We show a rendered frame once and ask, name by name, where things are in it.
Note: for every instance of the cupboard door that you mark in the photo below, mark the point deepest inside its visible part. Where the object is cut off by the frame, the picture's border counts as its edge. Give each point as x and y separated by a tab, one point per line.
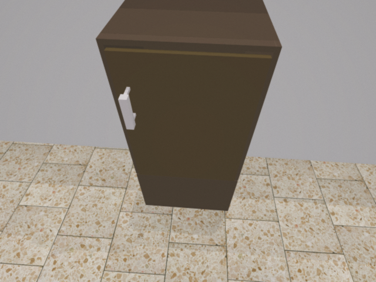
194	110

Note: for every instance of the handle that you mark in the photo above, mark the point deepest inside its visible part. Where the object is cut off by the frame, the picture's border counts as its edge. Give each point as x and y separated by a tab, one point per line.
126	108

